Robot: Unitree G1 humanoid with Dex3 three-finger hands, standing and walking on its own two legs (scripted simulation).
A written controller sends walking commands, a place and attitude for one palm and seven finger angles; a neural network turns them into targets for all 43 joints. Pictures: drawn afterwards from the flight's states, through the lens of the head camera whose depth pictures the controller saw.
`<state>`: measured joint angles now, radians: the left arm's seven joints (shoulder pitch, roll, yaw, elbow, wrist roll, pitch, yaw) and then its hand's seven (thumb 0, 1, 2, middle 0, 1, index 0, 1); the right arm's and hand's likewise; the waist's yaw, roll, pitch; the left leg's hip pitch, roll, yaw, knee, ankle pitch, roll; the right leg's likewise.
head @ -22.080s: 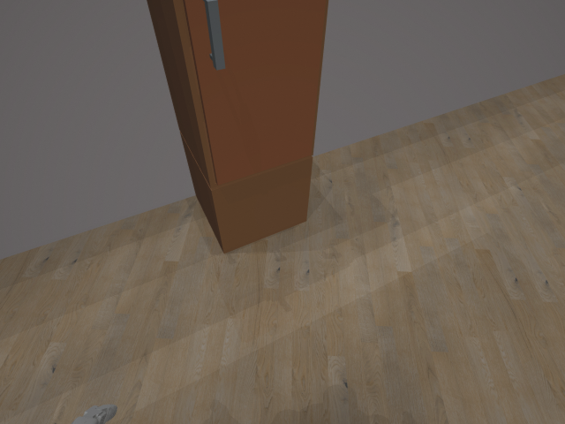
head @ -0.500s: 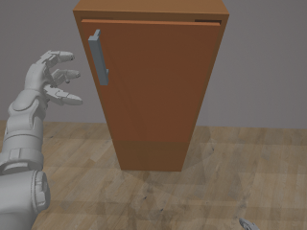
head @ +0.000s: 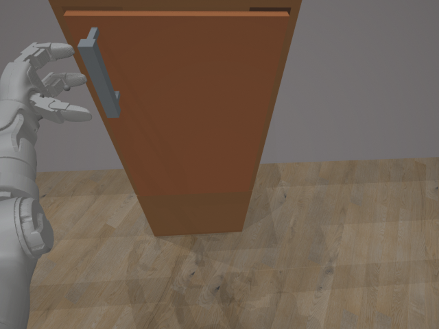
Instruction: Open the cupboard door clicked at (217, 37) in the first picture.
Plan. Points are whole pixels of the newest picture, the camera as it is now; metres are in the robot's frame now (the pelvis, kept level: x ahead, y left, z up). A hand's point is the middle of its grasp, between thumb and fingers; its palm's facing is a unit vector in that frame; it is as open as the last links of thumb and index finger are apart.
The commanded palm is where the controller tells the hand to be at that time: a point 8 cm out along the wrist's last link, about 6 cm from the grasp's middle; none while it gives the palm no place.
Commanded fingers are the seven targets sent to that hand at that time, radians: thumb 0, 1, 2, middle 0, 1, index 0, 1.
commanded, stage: move the hooked fingers beside the handle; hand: left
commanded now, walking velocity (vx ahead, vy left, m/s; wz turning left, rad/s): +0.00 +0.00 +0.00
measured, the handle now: (104, 75) +0.54 +0.18 +0.17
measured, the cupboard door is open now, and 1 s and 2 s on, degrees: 0 0 0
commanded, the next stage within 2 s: slide the fingers in behind the handle in 1.20 s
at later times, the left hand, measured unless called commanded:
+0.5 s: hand (64, 94) +0.48 +0.24 +0.17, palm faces +0.04 -1.00 +0.02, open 14.0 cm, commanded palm +0.45 +0.29 +0.17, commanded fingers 0.00 -0.50 0.30 -0.30 -1.20 -0.30 -1.20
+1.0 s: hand (72, 93) +0.48 +0.23 +0.17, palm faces +0.03 -1.00 +0.01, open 14.0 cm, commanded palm +0.45 +0.28 +0.17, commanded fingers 0.00 -0.50 0.30 -0.30 -1.20 -0.30 -1.20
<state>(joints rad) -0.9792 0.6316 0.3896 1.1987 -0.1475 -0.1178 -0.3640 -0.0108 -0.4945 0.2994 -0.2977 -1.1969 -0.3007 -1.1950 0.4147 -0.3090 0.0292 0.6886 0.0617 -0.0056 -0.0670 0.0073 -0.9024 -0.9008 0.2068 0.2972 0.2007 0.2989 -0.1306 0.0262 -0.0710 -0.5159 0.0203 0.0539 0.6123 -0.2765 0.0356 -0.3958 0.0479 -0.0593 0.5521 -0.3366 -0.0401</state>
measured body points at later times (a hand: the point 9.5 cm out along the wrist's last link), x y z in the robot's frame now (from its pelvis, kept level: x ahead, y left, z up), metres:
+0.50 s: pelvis +0.01 +0.01 +0.00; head +0.06 +0.01 +0.45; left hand +0.47 +0.29 +0.17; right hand +0.06 -0.26 -0.11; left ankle +0.01 +0.10 -0.73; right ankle -0.04 -0.09 -0.73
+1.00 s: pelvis -0.01 +0.01 +0.00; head +0.05 +0.01 +0.44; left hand +0.48 +0.28 +0.17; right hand +0.01 -0.27 -0.12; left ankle +0.01 +0.10 -0.73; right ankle -0.04 -0.09 -0.73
